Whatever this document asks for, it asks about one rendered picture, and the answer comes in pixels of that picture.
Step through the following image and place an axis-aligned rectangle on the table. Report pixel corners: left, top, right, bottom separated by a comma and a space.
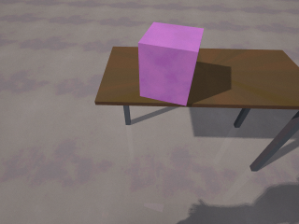
94, 46, 299, 172

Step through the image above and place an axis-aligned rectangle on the carton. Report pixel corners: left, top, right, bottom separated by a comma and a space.
138, 22, 204, 106

